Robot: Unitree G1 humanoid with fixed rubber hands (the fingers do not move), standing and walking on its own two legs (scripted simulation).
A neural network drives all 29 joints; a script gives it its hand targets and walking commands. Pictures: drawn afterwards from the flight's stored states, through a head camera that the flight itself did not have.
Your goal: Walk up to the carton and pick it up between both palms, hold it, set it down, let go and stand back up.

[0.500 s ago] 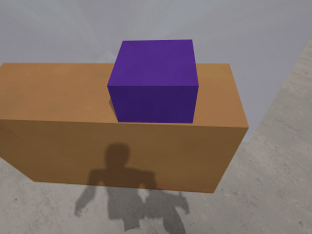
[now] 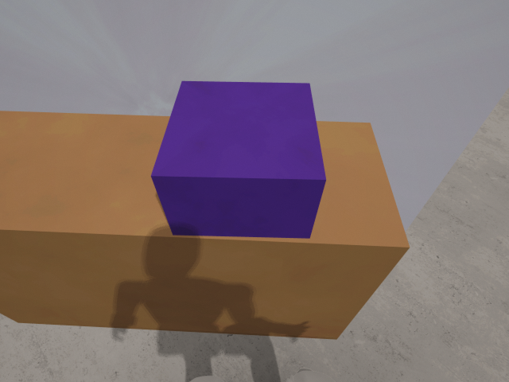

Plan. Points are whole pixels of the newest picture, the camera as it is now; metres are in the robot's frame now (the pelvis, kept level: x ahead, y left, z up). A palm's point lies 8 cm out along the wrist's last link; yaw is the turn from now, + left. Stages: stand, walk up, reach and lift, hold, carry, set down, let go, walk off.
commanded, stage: walk up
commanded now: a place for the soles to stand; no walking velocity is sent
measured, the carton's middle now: (243, 156) +0.54 +0.04 +0.03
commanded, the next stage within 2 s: reach and lift in 1.94 s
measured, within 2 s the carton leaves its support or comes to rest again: neither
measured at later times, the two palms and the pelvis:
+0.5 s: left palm out of the picture +0.10 +0.37 -0.12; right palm out of the picture +0.09 -0.26 -0.10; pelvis +0.02 +0.05 +0.00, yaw -2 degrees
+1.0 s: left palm out of the picture +0.09 +0.36 -0.10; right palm out of the picture +0.08 -0.26 -0.12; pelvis +0.01 +0.05 +0.00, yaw -2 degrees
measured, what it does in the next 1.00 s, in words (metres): steps on the spot: left foot, then right foot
